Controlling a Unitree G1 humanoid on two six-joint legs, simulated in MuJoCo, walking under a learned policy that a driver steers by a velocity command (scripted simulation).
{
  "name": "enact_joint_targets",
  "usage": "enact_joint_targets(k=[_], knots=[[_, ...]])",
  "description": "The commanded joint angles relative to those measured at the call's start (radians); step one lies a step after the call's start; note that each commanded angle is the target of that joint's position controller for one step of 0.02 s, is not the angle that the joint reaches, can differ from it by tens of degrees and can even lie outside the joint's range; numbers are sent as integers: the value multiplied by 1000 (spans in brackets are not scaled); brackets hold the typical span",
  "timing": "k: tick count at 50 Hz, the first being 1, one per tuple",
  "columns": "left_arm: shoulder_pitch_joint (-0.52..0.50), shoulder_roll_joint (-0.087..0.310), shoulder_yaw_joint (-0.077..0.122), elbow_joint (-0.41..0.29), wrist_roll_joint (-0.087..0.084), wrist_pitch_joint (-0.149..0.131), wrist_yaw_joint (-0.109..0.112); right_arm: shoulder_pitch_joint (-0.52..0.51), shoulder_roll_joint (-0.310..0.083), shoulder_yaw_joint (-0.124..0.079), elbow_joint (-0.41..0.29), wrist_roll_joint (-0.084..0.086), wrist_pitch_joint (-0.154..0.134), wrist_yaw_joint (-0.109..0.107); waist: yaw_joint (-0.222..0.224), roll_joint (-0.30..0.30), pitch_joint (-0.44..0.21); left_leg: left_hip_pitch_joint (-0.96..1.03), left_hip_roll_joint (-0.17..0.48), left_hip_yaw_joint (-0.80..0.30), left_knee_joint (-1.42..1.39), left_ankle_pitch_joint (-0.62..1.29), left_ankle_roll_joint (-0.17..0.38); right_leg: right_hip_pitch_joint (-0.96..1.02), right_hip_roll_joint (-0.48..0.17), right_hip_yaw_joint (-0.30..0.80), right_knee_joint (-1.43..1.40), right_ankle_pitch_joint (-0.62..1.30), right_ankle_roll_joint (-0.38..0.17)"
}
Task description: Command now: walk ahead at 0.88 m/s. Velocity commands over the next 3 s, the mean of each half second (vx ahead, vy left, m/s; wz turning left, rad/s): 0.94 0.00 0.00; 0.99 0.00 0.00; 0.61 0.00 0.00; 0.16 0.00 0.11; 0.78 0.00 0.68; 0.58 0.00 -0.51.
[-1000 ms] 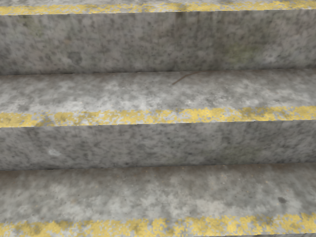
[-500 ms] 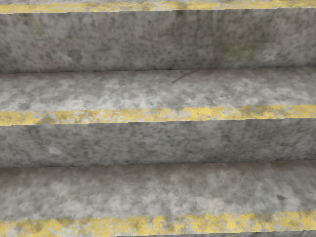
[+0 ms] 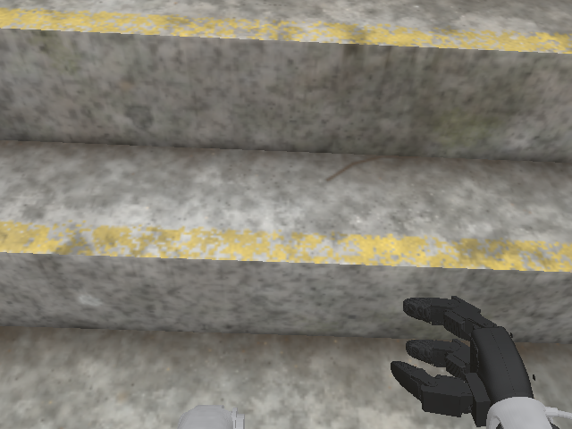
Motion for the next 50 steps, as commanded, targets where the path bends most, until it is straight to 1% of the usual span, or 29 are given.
enact_joint_targets(k=[1, 2, 3, 4, 5, 6, 7, 9, 10, 12, 15, 19, 23, 26, 29, 30, 31, 32, 33, 35, 36, 37, 38, 39, 41, 42, 45, 49, 50], knots=[[-178, 111, 2, -102, -78, -12, 2, 58, 7, 50, -88, 14, 22, 15, -166, 57, 68, 660, -14, 120, -598, 83, 22, -528, -165, -103, -272, 1111, -194], [-109, 230, 25, -134, -134, -44, 7, 206, -64, 14, -17, 44, 31, 14, -190, 75, -149, 994, -123, 180, -657, 64, -37, -483, -190, -45, -55, 1645, -244], [-141, 387, 73, -138, -124, -74, -6, 451, -101, -17, 50, 39, 56, -3, -317, -47, -334, 1089, -133, 143, -672, 63, -47, -300, -301, -8, 200, 2084, -273], [-91, 354, 88, -164, -118, -75, -18, 436, -171, -45, 76, 16, 54, -2, -264, 54, -452, 1156, -151, 39, -887, -1, -36, -228, -261, 40, 481, 1993, -229], [-16, 265, 76, -189, -80, -82, -41, 443, -236, -80, 118, 3, 49, -12, -180, 218, -519, 1272, -15, -283, -1117, -245, 19, -392, -169, 91, 801, 1645, -195], [-90, 164, 71, -216, -4, -87, -66, 493, -320, -120, 190, 4, 68, -22, -165, 477, -568, 1288, 137, -666, -1381, -366, 75, -540, 64, 122, 1275, 521, -147], [-281, 77, 63, -332, 66, -76, -69, 380, -311, -130, 184, -2, 89, -19, -160, 355, -484, 1091, 153, -833, -1610, -472, 9, -707, 146, 297, 1715, 332, -127], [-450, -88, 7, -491, 90, -28, -52, 193, -156, -91, 279, -17, 68, -15, -15, 118, -55, 747, 156, -639, -1542, -377, -63, -1005, 89, 256, 1923, 324, -141], [-385, -146, -15, -502, 81, -3, -40, 201, -60, -69, 363, -20, 52, -3, 67, 100, 44, 642, 111, -477, -1517, -268, -96, -1042, 76, 260, 1906, 281, -142], [-269, -147, -28, -465, 68, 18, -19, 273, -67, -85, 435, -16, -7, 25, 112, 72, 62, 640, 100, -307, -1586, -68, -83, -1074, 68, 204, 1959, 223, -138], [-367, -81, -25, -478, 13, 38, -5, 313, -87, -85, 478, 10, -51, 41, 97, 47, 110, 558, 112, -238, -1701, -22, -40, -1089, 55, 118, 1835, 298, -88], [-487, -136, -39, -517, -16, 48, 19, 490, -144, -96, 527, 4, -77, 43, 17, 121, 105, 863, 235, -388, -1823, -54, 15, -1485, 39, 106, 2347, 110, -90], [-624, -81, -29, -565, -22, 54, 9, 552, -134, -93, 516, 19, -91, 18, -17, 22, 125, 936, 249, -289, -1920, -30, -5, -1469, -17, 39, 2139, 130, -72], [-697, -106, -41, -599, -20, 75, -7, 663, -141, -103, 532, 24, -98, -10, -66, 97, 119, 1026, 277, -274, -2021, -48, 26, -1467, -87, -61, 1969, 131, -62], [-779, -109, -36, -665, -10, 86, -19, 714, -150, -133, 518, -9, -83, -23, -99, 174, 98, 1249, 273, -233, -2074, 44, 26, -1508, -129, -64, 1846, -20, -71], [-802, -124, -55, -675, -12, 89, -31, 740, -169, -142, 515, 21, -79, -34, -125, 210, 77, 1259, 289, -197, -2205, 156, 37, -1386, -146, -103, 1644, -175, -102], [-762, -140, -61, -661, -10, 98, -34, 740, -124, -137, 528, 22, -67, -37, -122, 235, 67, 1249, 280, -118, -2214, 289, 44, -1253, -147, -114, 1557, -239, -129], [-727, -145, -82, -657, -44, 98, -33, 615, -77, -117, 495, 48, -58, -30, -61, 212, 94, 1010, 195, 35, -2268, 553, 50, -882, -94, -164, 1195, -330, -161], [-618, -74, -45, -606, -58, 98, -32, 664, -128, -109, 458, 66, -73, -21, -60, 204, -15, 999, 208, 51, -2119, 1253, 109, -602, 37, -298, 1191, -449, -130], [-162, 54, 8, -494, -27, 103, -13, 606, -298, -137, 429, 83, -120, 30, 166, 288, -303, 1134, 287, 64, -1530, 2156, 123, -284, 95, -152, 1065, -453, -157], [-68, 175, 53, -459, 9, 92, 10, 477, -284, -154, 344, 116, -133, 70, 201, 107, -307, 832, 153, 38, -1184, 1904, 51, -182, -100, 373, 722, -664, -215], [47, 262, 98, -405, 27, 102, 30, 385, -245, -167, 281, 74, -147, 109, 227, -117, -326, 607, -3, -72, -856, 1024, 39, -92, -216, 920, 227, -1068, -225], [-146, 300, 125, -396, 10, 100, 34, 237, -102, -149, 171, -22, -133, 102, 175, -179, -213, 313, -118, -311, -329, 631, 12, -162, -272, 1184, 29, -1166, -150], [-334, 196, 94, -399, 14, 90, 22, 196, 41, -107, 86, -56, -122, 90, 53, -47, -126, 213, -113, -394, -8, 664, -12, -289, -295, 1064, 106, -960, -94], [-325, -12, 38, -237, 16, 56, 7, 241, 111, -61, 34, -65, -98, 68, -83, 81, 70, 94, -93, -284, 112, 727, 6, -501, -257, 633, 314, -636, -86], [-300, -66, 26, -169, 14, 35, -15, 280, 131, -45, 46, -51, -75, 48, -125, 69, 92, 70, -96, -279, 161, 722, 14, -529, -230, 490, 327, -515, -78], [-219, -55, 26, -95, -5, -14, -39, 330, 123, -24, 78, -14, -31, 32, -149, 74, 130, 2, -83, -227, 97, 698, 1, -521, -179, 237, 249, -244, -31], [-61, 23, 23, -33, -13, -61, -46, 130, 135, -4, 34, 42, 0, -6, -59, 24, 186, -292, -117, -133, 413, 480, -1, -343, -220, 218, 76, -154, -57], [-46, 19, 18, -36, -16, -67, -48, 50, 122, 1, 1, 36, -4, -15, -53, 70, 214, -321, -98, -119, 335, 453, 0, -317, -205, 175, 48, -143, -31]])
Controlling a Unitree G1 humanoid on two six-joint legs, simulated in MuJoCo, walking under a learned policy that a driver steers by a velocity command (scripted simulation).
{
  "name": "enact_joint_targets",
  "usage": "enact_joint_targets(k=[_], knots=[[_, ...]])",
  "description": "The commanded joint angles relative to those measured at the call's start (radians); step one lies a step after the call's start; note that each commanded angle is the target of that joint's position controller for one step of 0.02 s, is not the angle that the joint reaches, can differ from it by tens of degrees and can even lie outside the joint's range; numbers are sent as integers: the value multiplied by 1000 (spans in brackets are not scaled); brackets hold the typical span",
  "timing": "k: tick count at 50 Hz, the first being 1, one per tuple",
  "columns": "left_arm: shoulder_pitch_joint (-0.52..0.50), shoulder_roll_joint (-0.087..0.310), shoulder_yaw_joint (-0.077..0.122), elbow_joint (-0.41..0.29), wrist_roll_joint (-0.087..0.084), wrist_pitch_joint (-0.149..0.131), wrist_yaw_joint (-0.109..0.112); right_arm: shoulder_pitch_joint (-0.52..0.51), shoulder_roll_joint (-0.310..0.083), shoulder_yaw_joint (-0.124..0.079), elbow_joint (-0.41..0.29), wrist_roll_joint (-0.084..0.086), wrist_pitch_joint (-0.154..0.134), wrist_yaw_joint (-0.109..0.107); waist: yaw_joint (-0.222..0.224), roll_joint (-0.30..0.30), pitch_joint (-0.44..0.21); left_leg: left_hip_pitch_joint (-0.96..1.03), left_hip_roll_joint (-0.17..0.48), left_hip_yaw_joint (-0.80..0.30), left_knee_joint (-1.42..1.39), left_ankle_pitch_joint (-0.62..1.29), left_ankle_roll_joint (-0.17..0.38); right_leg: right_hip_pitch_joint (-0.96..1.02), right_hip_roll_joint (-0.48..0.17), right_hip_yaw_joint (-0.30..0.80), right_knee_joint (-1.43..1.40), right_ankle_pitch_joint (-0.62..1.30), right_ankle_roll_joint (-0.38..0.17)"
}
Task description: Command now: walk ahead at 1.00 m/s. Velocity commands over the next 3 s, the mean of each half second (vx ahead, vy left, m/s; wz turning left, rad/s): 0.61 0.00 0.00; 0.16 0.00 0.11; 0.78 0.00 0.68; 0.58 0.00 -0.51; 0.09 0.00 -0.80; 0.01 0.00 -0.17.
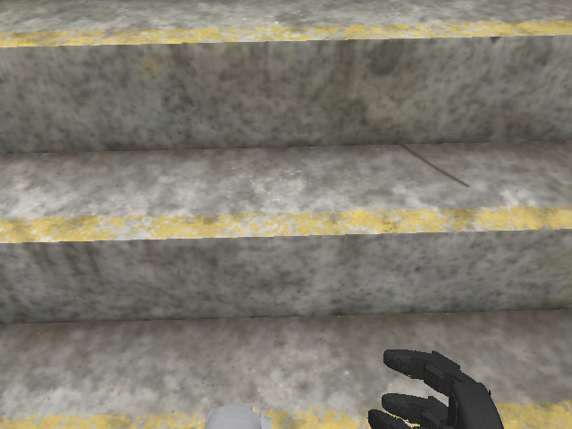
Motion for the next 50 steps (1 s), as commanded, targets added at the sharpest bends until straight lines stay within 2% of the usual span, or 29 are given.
enact_joint_targets(k=[1, 5, 7, 9, 10, 11, 12, 13, 15, 16, 17, 19, 20, 22, 24, 25, 28, 30, 31, 33, 35, 37, 39, 40, 42, 43, 45, 47, 50], knots=[[0, 57, -4, -34, -16, -45, 0, -98, 0, 23, -66, 15, 12, -21, -27, 37, 255, -195, 33, 56, -9, -83, -1, -38, -224, 266, -466, 52, 39], [212, 74, 14, 10, -38, -23, 61, -284, -4, 43, -123, 11, 53, 4, 75, -105, 110, 107, 100, 352, -445, -203, 8, 132, -226, 179, -713, 492, -34], [134, 82, 7, -57, -90, -15, 83, -140, -55, 47, -51, 30, 44, 14, -2, -109, -35, 661, -33, 446, -917, -417, 17, 84, -196, 19, -533, 1726, -59], [98, 281, 47, -106, -86, -58, 75, 175, -139, 7, 21, 41, 65, 1, -163, -299, -255, 817, -61, 354, -1060, -593, 20, 347, -326, 69, -141, 2331, -136], [0, 311, 65, -156, -98, -74, 44, 274, -218, -17, 53, 11, 61, 15, -225, -279, -344, 975, -49, 245, -1196, -532, 24, 332, -320, 93, 93, 2319, -136], [-4, 243, 63, -205, -82, -95, 9, 393, -309, -59, 108, -37, 61, 10, -211, -140, -390, 1147, 102, -126, -1376, -649, 91, 103, -246, 146, 350, 1976, -109], [-134, 167, 66, -247, -46, -85, -18, 386, -355, -91, 167, -53, 100, -28, -219, 178, -318, 1166, 296, -736, -1854, -836, 237, -255, 61, 110, 863, 772, -55], [-208, 79, 55, -326, 39, -73, -19, 261, -297, -102, 181, -35, 91, -28, -156, 9, -217, 1078, 335, -826, -1966, -679, 227, -436, 87, 304, 1420, 488, -32], [-296, -72, -2, -461, 64, -47, -3, 239, -198, -87, 317, -23, 43, -36, -23, -151, 108, 894, 314, -515, -1852, -535, 133, -723, 58, 331, 1556, 449, -71], [-308, -116, -20, -500, 58, -33, 17, 276, -131, -73, 379, -27, 13, -24, 16, -158, 163, 846, 287, -391, -1840, -377, 94, -774, 50, 366, 1597, 411, -84], [-226, 34, -15, -410, -63, 78, -42, 289, -52, 4, 403, -115, 48, 86, -53, -181, 187, 935, 314, -316, -1886, 207, 51, -988, 106, 595, 1478, 350, -192], [-228, 51, -10, -474, -19, 93, -27, 301, -70, 8, 419, -111, 49, 129, 59, -94, 67, 985, 301, -179, -1901, 469, 70, -1051, 77, 509, 1458, 233, -214], [-234, 40, -18, -497, -6, 89, -34, 193, -73, 17, 385, -82, 36, 139, 136, -69, -23, 952, 249, -16, -1916, 441, 43, -954, 30, 445, 1349, 162, -186], [-258, -2, -47, -477, 15, 105, -54, 355, -144, -4, 447, -128, 34, 102, 113, 92, -36, 1046, 229, 1, -1975, 354, 88, -1165, 46, 298, 1752, 60, -168], [-374, -39, -78, -496, 1, 111, -58, 473, -144, 4, 485, -174, 32, 92, 75, -42, 23, 1078, 204, 22, -1989, 77, 25, -1313, 4, 293, 1733, 194, -201], [-446, 9, -76, -529, 2, 125, -57, 486, -177, 7, 479, -188, 36, 109, 78, -69, -8, 993, 160, 79, -2001, 75, 10, -1215, -12, 244, 1486, 433, -197], [-753, 65, -76, -612, -23, 182, -48, 534, -230, -14, 448, -110, 21, 125, 27, 74, -26, 929, 242, 48, -2165, 259, 16, -1091, -100, 62, 1307, 173, -123], [-728, 31, -98, -572, 1, 255, -59, 570, -255, -14, 453, -89, 36, 147, 3, 98, -36, 1007, 307, 23, -2174, 294, 75, -1076, -98, 75, 1211, 105, -126], [-683, 17, -96, -541, 33, 267, -73, 489, -264, -18, 423, -55, 22, 151, 45, 93, -55, 1019, 311, 106, -2161, 500, 70, -932, -93, 5, 1095, 41, -106], [-724, 55, -81, -533, 38, 256, -89, 569, -344, -42, 460, -18, -29, 155, 57, 185, -137, 1178, 362, 98, -2069, 1417, 125, -709, -3, -39, 823, -55, -54], [-603, 51, -85, -466, 43, 244, -73, 539, -368, -68, 487, -2, -31, 168, 78, 249, -153, 1507, 377, 92, -1917, 1658, 126, -705, 19, 13, 486, -27, -52], [-429, 117, -60, -335, 18, 250, -37, 635, -299, -63, 502, -68, -19, 191, 28, 37, -300, 1192, 290, 64, -1762, 1314, 63, -305, -47, 343, 373, 105, -146], [-356, 188, -12, -302, 83, 257, -30, 514, -198, -58, 524, -63, 47, 221, 151, -178, -98, 777, 140, -16, -1319, 240, -21, -291, -185, 736, -80, -368, -203], [-247, 201, 2, -264, 92, 226, -23, 483, -230, -76, 536, -17, 67, 202, 193, -220, -121, 602, 88, -166, -811, 56, -63, -246, -251, 946, -210, -478, -236], [-319, 159, -11, -167, 77, 147, -27, 345, -222, -80, 471, 0, 58, 154, 88, -96, -28, 309, -34, -336, -440, 24, -43, -221, -240, 857, -185, -487, -140], [-376, 111, -22, -147, 54, 107, -30, 336, -219, -77, 476, -16, 50, 136, 43, 7, -8, 268, -27, -332, -414, 40, -40, -222, -240, 749, -164, -389, -107], [-523, 31, -38, -131, 9, 66, -16, 414, -178, -63, 519, -48, 56, 114, -61, -12, -10, 243, 34, -235, -449, -22, -40, -260, -202, 524, -192, -330, -112], [-463, -10, -60, -122, 42, 54, -9, 386, -219, -69, 513, -59, 63, 109, -89, 17, -31, 227, 91, -113, -524, 1, -78, -263, -208, 373, -215, -295, -82], [-375, 78, -43, -159, 59, 51, 3, 281, -219, -62, 502, -33, 46, 124, -36, -83, -11, 252, 108, 15, -480, -94, -107, -281, -230, 196, -300, -300, -71]])
Over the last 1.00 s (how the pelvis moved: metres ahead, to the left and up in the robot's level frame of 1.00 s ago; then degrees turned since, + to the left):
0.38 -0.08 0.39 -1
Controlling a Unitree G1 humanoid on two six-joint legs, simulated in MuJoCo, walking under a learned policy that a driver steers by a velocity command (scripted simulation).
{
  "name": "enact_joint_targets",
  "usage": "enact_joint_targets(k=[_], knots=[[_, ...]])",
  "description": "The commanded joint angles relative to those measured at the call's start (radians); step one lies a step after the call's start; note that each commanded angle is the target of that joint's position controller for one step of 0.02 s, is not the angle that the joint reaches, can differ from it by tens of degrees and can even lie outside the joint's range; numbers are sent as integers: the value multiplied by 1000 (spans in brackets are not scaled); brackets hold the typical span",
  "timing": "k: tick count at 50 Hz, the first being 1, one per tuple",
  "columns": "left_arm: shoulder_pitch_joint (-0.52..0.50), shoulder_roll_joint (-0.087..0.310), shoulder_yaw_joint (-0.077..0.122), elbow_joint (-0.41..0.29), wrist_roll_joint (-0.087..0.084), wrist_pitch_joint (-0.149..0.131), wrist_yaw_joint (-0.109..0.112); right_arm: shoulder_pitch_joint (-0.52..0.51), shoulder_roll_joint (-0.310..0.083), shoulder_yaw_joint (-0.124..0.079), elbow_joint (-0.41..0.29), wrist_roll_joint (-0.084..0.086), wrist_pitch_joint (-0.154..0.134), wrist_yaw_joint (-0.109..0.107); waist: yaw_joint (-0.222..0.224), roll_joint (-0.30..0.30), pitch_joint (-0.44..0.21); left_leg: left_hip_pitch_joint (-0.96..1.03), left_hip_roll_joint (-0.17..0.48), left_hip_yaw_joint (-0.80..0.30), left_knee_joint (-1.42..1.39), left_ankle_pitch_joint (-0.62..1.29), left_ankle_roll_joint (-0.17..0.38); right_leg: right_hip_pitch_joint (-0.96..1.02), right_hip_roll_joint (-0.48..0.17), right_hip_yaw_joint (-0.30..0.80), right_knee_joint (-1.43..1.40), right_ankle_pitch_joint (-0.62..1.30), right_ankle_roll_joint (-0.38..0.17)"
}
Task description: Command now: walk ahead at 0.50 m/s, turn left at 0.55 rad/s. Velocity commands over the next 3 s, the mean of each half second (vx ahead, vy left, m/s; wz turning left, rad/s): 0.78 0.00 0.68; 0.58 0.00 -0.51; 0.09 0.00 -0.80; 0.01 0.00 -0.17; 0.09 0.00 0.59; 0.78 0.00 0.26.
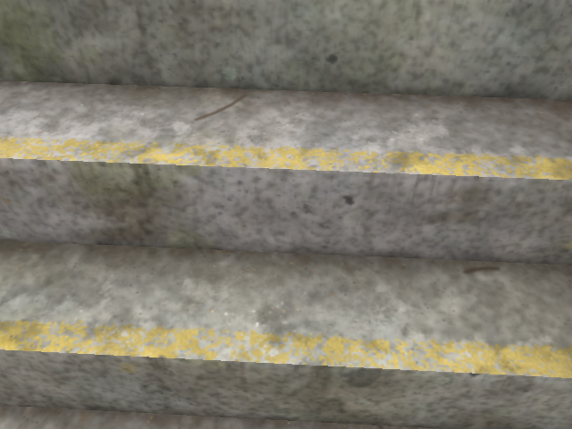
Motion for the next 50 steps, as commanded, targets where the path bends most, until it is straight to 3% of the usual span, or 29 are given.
enact_joint_targets(k=[1, 3, 4, 5, 6, 12, 18, 20, 22, 23, 24, 25, 26, 27, 28, 29, 32, 33, 36, 37, 38, 40, 41, 43, 44, 46, 48, 49, 50], knots=[[-146, 36, -4, -137, 17, -38, 5, -43, -21, 8, -23, 17, -19, 4, -31, -107, 45, -26, 30, 155, 77, -108, -27, 15, -233, 207, -483, -372, -75], [-209, 59, -8, -197, 19, -25, 6, -42, -53, -3, -37, 37, -23, 4, -39, -141, 29, 76, 38, 149, 132, -74, 11, -5, -279, 166, -531, -308, -93], [54, 155, 58, -7, -45, -90, 76, -138, 14, -5, -211, 17, 12, -59, -101, -132, 132, -72, 37, 217, 144, -25, -4, 155, -378, 304, -562, -529, -95], [146, 134, 62, 29, -59, -115, 99, -161, 11, -9, -227, 2, 17, -83, -65, -81, 148, -176, 56, 186, 137, -49, -10, 294, -410, 326, -576, -556, -74], [151, 134, 78, 29, -39, -131, 102, -159, 20, -15, -248, -4, 19, -89, -67, -61, 156, -213, 56, 168, 151, -50, -10, 383, -425, 313, -572, -495, -54], [137, 123, 109, -12, 2, -143, 88, -214, 11, -64, -366, 7, 28, -100, -74, -63, 213, -380, 72, 115, 245, -267, 20, 673, -503, 135, -641, -351, -25], [175, 137, 106, -47, 36, -155, 60, -453, 63, -53, -551, 24, 58, -121, -6, -137, 332, -688, 83, 117, 519, -525, 83, 858, -573, -45, -749, -72, -19], [157, 136, 97, -54, 22, -156, 36, -528, 52, -28, -660, 44, 54, -132, -25, -121, 386, -653, 107, 166, 292, -600, 108, 802, -489, -192, -831, -25, 17], [181, 108, 78, -21, -29, -150, 40, -574, 71, 7, -762, 51, 65, -127, -45, -140, 458, -484, 146, 259, 47, -555, 141, 651, -415, -263, -970, 144, 0], [55, 151, 70, -75, -97, -134, 54, -406, 90, 44, -712, 86, 69, -83, -116, -96, 386, 50, 151, 394, -380, -398, 169, 370, -327, -355, -1044, 441, -45], [78, 183, 75, -130, -145, -120, 57, -233, 28, 9, -611, 92, 62, -66, -130, -32, 171, 568, -4, 515, -384, -326, 125, 241, -305, -265, -837, 1097, -142], [63, 329, 94, -179, -150, -131, 47, 182, -11, -28, -511, 86, 52, -76, -283, -188, -107, 935, -109, 492, -297, -351, 111, 309, -369, -140, -497, 1838, -171], [62, 394, 124, -205, -150, -133, 18, 260, -97, -62, -519, 58, 45, -76, -337, -246, -259, 993, -157, 306, -575, -482, 96, 437, -324, -53, -148, 1874, -136], [-10, 263, 117, -308, -159, -164, -29, 182, -252, -113, -527, -2, 42, -103, -257, 49, -276, 1143, 167, -361, -1042, -685, 108, 50, -124, 62, 331, 1175, -3], [-132, 170, 112, -362, -123, -169, -58, 202, -340, -148, -516, -5, 29, -109, -288, 209, -402, 1132, 290, -656, -1466, -725, -12, 3, 82, 273, 905, 382, 39], [-78, 7, 95, -401, -79, -162, -29, 124, -304, -131, -497, 5, 0, -89, -170, 139, -391, 1093, 326, -570, -1418, -770, -114, -124, 92, 534, 1223, 387, 59], [-90, -93, 74, -468, -24, -123, 7, -64, -66, -67, -384, 26, -54, -69, 19, 47, 35, 673, 293, -199, -1199, -457, -69, -337, -28, 367, 1389, 575, -3], [-123, -22, 87, -443, -1, -115, 18, 33, -65, -61, -351, 27, -67, -83, -63, -32, 76, 837, 228, -138, -1160, -56, -99, -310, -22, 319, 1224, 436, 24], [-165, -21, 82, -444, -70, -89, 12, 274, -31, -50, -246, 5, -99, -134, -97, 0, -2, 1220, 262, -24, -1170, 759, -101, -437, 31, 309, 1098, 190, 29], [-262, 88, 114, -462, -135, -76, -72, 301, -28, 10, -269, 3, -5, -79, -129, 430, -159, 1220, 275, -39, -1166, 1112, -104, -522, 102, 432, 1245, 223, -97], [-423, 74, 106, -473, -169, -65, -87, 460, 52, 18, -195, -29, 28, -74, -225, 214, -81, 1215, 195, -7, -1246, 869, -169, -595, 119, 381, 1244, 232, -192], [-346, -47, 55, -484, -100, -74, -97, 407, 14, 28, -191, -57, 44, -57, -117, 32, -73, 1133, 278, -22, -1238, 914, -10, -677, 113, 427, 1295, 141, -180], [-412, -72, 22, -493, -63, -57, -107, 474, 17, 23, -133, -36, 47, -58, -148, 38, -49, 1134, 264, -34, -1321, 702, 85, -789, 134, 378, 1474, 56, -192], [-371, -134, -22, -480, -107, -35, -104, 488, 104, 72, -56, -104, 6, -46, -48, -19, 62, 1036, 233, 54, -1372, 431, 23, -1037, 114, 384, 1694, 190, -251], [-338, -106, -24, -481, -120, -33, -99, 399, 112, 86, -74, -123, -15, -43, 22, -34, 58, 923, 174, 176, -1416, 388, -34, -993, 99, 327, 1613, 234, -250], [-451, -8, -25, -603, -150, -19, -95, 245, 20, 72, -121, -116, -36, -44, 115, -55, 5, 549, 53, 382, -1505, 489, -123, -633, 67, 98, 1273, 309, -195], [-586, -30, -43, -666, -129, 48, -77, 405, -41, 71, -63, -131, -33, -71, 89, 79, -7, 608, 124, 344, -1569, 854, -75, -613, 54, -14, 1199, 241, -135], [-612, -14, -50, -692, -130, 95, -78, 336, -117, 57, -88, -113, -29, -31, 125, 95, -3, 580, 198, 374, -1600, 1286, -55, -487, 65, -50, 966, 88, -133], [-602, 1, -63, -702, -97, 165, -88, 363, -204, 49, -65, -88, -19, 1, 151, 177, -64, 650, 270, 339, -1578, 1653, 13, -406, 84, -47, 795, 47, -140]])
Over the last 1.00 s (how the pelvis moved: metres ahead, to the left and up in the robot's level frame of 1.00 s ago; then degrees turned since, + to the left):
0.37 -0.07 0.40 4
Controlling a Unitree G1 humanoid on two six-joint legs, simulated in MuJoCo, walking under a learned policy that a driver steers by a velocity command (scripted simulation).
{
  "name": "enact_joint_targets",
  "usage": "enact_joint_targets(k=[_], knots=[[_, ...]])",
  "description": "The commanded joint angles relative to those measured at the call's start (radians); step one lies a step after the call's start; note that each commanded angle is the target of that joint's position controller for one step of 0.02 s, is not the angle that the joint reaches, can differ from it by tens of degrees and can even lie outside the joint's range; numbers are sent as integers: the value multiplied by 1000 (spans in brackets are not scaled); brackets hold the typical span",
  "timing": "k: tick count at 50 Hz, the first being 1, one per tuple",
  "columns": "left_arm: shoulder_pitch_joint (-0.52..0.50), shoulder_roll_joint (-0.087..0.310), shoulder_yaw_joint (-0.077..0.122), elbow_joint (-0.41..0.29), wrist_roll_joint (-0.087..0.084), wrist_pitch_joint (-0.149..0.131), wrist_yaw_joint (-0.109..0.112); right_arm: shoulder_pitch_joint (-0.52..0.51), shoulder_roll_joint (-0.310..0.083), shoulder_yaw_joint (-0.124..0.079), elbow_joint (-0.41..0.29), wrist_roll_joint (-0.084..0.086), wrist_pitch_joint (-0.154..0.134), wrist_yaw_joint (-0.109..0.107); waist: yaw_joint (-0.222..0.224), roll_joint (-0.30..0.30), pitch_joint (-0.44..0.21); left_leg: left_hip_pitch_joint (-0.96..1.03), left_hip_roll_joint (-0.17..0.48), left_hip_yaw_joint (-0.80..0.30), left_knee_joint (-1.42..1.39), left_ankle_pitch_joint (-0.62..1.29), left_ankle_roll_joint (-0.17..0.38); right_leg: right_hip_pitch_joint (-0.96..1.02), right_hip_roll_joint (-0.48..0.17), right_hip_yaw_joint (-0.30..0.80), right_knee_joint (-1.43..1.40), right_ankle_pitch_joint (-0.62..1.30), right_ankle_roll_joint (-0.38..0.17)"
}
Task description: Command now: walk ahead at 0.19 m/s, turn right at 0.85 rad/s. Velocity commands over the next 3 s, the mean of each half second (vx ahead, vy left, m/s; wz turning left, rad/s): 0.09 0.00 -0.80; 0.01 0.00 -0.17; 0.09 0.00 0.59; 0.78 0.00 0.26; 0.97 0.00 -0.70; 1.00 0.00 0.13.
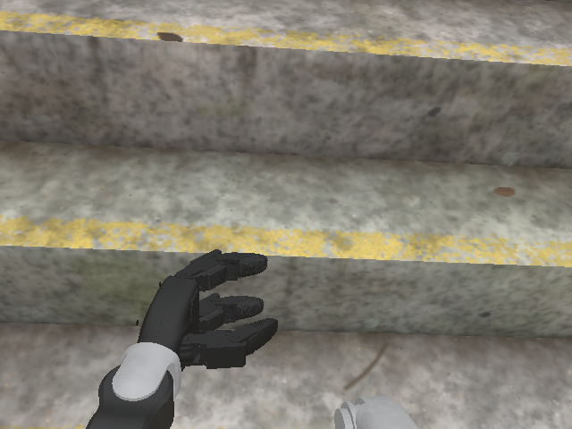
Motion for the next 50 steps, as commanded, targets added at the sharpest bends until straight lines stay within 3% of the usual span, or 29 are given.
enact_joint_targets(k=[1, 2, 3, 4, 5, 6, 7, 8, 10, 11, 12, 15, 17, 19, 21, 23, 24, 25, 26, 29, 30, 31, 33, 36, 41, 44, 48, 49, 50], knots=[[-9, 103, 4, -105, 10, 132, -2, -108, -349, -50, -82, 34, -47, 57, 223, 209, -35, -51, 332, -51, 32, 2221, 41, 420, 18, -82, -447, -150, 24], [106, 131, 26, -52, 43, 137, -14, -105, -396, -81, -95, 128, -65, 35, 198, 253, -119, 162, 311, 17, 103, 2475, 11, 472, 110, -240, -578, -266, 53], [215, 139, 43, 2, 57, 134, -8, -92, -394, -87, -109, 120, -59, 29, 151, 263, -116, 216, 326, 23, 188, 2539, -40, 584, 144, -204, -752, -308, 49], [372, 158, 61, 81, 39, 130, 25, -89, -396, -94, -104, 71, -48, 33, 182, 199, -211, 27, 356, -78, 429, 2455, -85, 837, 113, 80, -741, -230, -32], [538, 178, 73, 139, 26, 114, 58, -179, -376, -96, -175, -10, -39, 44, 211, -17, -336, -204, 293, -152, 644, 1762, -103, 1055, 77, 368, -825, -169, -128], [533, 221, 91, 128, 118, 97, 77, -366, -269, -94, -224, 27, -12, 63, 284, -323, -230, -495, 43, -206, 1291, 280, -122, 1005, -85, 775, -1222, -293, -213], [477, 250, 99, 119, 181, 83, 78, -383, -198, -93, -230, 129, 8, 78, 235, -183, -73, -714, -79, -463, 1699, 315, 1, 843, -112, 941, -1397, -634, -148], [392, 248, 106, 170, 162, 38, 80, -405, -174, -102, -229, 161, 2, 68, 140, -10, 103, -838, -119, -498, 1741, 277, 13, 773, -89, 894, -1414, -746, -70], [273, 147, 75, 243, 60, -82, 70, -439, -169, -92, -304, 108, -17, 40, -16, 37, 132, -782, -80, -467, 1618, 207, -2, 638, -35, 685, -1383, -670, -36], [193, 83, 52, 251, 55, -115, 63, -410, -154, -88, -311, 89, -27, 15, -66, -6, 127, -749, -89, -450, 1645, 105, -24, 568, 14, 613, -1410, -586, -47], [150, 71, 49, 234, 57, -129, 67, -394, -163, -90, -305, 104, -30, -13, -65, -9, 91, -743, -86, -422, 1607, 105, -54, 567, 22, 561, -1426, -511, -39], [305, 170, 66, 203, 82, -115, 89, -563, -197, -106, -362, 76, -21, -47, 7, 16, -19, -684, -69, -330, 1440, 104, -161, 601, 32, 548, -1412, -330, 16], [426, 239, 96, 204, 83, -112, 102, -613, -206, -109, -410, 95, -18, -66, 36, -38, -14, -692, -63, -292, 1249, -184, -212, 729, -45, 583, -1481, -330, 28], [374, 243, 93, 143, 69, -128, 108, -566, -182, -105, -436, 96, -8, -59, -11, -110, -22, -349, -66, -265, 1018, -120, -220, 602, -13, 534, -1488, -353, 88], [285, 319, 121, 88, 26, -141, 111, -475, -157, -107, -418, 91, -21, -15, -57, -112, 26, -167, -99, -152, 706, -246, -258, 608, -9, 445, -1423, -384, 100], [341, 267, 120, 101, 42, -107, 94, -409, -163, -106, -372, 105, -30, -6, -55, -64, 83, -77, -68, -210, 320, -85, -194, 687, 10, 467, -1180, -434, 108], [428, 198, 110, 136, 39, -96, 79, -390, -191, -111, -333, 106, -39, -15, -18, -4, 103, -37, 36, -387, 325, -135, -80, 586, 53, 404, -857, -358, 162], [594, 133, 91, 122, 88, -96, 73, -588, -330, -134, -445, 132, -43, -31, 75, 220, 113, 8, 243, -936, 192, -271, 266, 267, 144, 387, -610, -339, 287], [589, 193, 91, 173, 103, -110, 79, -756, -344, -141, -522, 122, -54, -33, 78, 179, 153, -88, 309, -1121, 114, -449, 342, 180, 73, 451, -325, -208, 327], [467, 205, 68, 181, 43, -86, 110, -782, -149, -53, -520, 137, -6, -16, 67, -33, 72, -306, 159, -726, 129, -430, 182, 238, 45, 360, -146, -28, 339], [488, 225, 67, 208, 72, -91, 106, -787, -133, -53, -511, 152, -14, -28, 70, -18, 78, -316, 91, -602, 162, -345, 152, 310, 24, 326, -268, 32, 327], [516, 248, 69, 241, 99, -94, 97, -697, -153, -60, -475, 129, -24, -52, 49, 9, 57, -336, 64, -562, 220, -330, 129, 366, -8, 326, -313, 110, 316], [490, 259, 73, 281, 93, -105, 80, -583, -188, -76, -430, 118, -33, -63, 6, 46, 58, -288, 60, -521, 226, -349, 116, 392, -9, 280, -350, 76, 322], [442, 289, 77, 308, 111, -111, 77, -529, -185, -73, -408, 132, -40, -53, -36, 84, 69, -196, 99, -584, 273, -344, 148, 373, -27, 303, -419, 56, 315], [428, 288, 72, 332, 124, -120, 93, -504, -181, -58, -373, 121, -50, -58, -46, 136, 81, -207, 125, -643, 396, -411, 168, 407, -74, 255, -495, 7, 334], [545, 259, 62, 372, 140, -120, 53, -657, -123, -19, -400, 133, -77, -48, 40, 81, 82, -474, 45, -487, 594, -320, 68, 748, -123, 193, -632, 111, 333], [547, 212, 56, 349, 60, -125, 2, -686, -163, -1, -391, 202, -52, -36, 77, -41, 173, -449, -15, -328, 806, -141, -20, 1119, -105, 7, -1650, 454, 336], [524, 232, 63, 338, 53, -136, -2, -557, -223, -21, -353, 185, -23, -39, 14, 14, 178, -410, 20, -399, 839, -11, 12, 1209, -104, 3, -1750, 492, 302], [730, 179, 87, 394, -14, -93, 91, -422, -148, -75, -315, 115, 23, -158, 67, 150, 80, -264, -87, -287, 1040, 216, 17, 1333, -164, -58, -1897, 777, 245]])
Over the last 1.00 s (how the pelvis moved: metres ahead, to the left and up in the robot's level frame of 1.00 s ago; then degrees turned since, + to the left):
0.40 0.33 0.27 -1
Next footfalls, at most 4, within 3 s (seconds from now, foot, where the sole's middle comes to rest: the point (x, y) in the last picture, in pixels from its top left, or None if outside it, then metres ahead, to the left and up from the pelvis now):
0.06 right None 0.17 -0.07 -0.58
0.48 left None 0.17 0.19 -0.58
1.02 right None -0.03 -0.10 -0.79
1.54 left None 0.19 0.12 -0.58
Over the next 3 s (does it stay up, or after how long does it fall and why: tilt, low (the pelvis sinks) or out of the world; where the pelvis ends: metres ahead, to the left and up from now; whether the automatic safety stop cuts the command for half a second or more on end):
stays up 0.79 -0.34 0.59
